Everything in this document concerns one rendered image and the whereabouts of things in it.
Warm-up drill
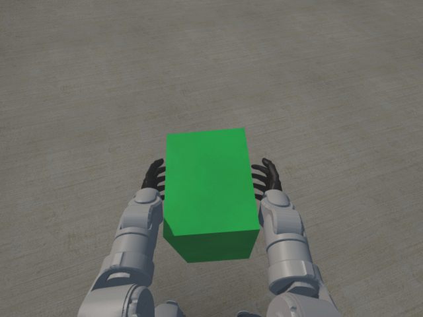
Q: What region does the robot left thigh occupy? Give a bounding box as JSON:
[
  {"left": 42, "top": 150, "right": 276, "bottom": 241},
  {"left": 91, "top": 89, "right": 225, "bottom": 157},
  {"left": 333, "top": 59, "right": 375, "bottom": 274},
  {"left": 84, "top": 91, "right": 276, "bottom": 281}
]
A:
[{"left": 155, "top": 304, "right": 186, "bottom": 317}]

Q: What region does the carton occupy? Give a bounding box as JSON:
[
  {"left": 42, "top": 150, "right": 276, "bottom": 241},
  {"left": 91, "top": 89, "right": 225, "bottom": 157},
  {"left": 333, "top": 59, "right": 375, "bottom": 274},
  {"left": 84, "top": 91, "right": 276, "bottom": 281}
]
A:
[{"left": 163, "top": 128, "right": 260, "bottom": 263}]

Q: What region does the robot left upper arm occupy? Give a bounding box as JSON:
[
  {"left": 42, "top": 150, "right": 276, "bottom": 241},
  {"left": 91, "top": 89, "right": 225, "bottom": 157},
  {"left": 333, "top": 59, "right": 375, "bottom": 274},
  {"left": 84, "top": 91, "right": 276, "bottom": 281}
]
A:
[{"left": 78, "top": 283, "right": 155, "bottom": 317}]

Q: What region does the left robot shin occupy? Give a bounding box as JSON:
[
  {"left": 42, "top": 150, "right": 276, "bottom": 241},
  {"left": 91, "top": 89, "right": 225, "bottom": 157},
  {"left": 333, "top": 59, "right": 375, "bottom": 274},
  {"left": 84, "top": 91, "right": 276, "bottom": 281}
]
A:
[{"left": 165, "top": 300, "right": 179, "bottom": 307}]

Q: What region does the left robot forearm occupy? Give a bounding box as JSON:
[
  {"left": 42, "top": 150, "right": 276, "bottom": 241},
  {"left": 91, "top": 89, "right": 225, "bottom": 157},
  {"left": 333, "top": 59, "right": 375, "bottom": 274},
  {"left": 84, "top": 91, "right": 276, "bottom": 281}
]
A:
[{"left": 77, "top": 188, "right": 163, "bottom": 317}]

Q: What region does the robot right upper arm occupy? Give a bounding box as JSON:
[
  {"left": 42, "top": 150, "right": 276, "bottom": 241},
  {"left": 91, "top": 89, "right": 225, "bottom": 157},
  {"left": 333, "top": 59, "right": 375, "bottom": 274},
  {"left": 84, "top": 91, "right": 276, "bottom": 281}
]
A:
[{"left": 266, "top": 293, "right": 341, "bottom": 317}]

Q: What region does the right robot hand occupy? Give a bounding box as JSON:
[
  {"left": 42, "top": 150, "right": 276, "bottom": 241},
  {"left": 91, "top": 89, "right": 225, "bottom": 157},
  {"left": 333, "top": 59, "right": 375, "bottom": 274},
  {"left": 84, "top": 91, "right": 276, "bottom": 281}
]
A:
[{"left": 251, "top": 158, "right": 282, "bottom": 201}]

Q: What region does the left robot hand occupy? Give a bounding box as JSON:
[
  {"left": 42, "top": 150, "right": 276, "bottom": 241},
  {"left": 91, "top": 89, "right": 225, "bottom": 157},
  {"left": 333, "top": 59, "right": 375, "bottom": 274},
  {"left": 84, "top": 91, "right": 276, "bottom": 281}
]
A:
[{"left": 141, "top": 158, "right": 166, "bottom": 200}]

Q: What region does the right robot forearm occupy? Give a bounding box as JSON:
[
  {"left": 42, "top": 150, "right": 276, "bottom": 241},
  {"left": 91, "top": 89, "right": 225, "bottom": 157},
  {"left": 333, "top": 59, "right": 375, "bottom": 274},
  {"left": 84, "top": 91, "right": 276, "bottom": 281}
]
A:
[{"left": 258, "top": 190, "right": 337, "bottom": 309}]

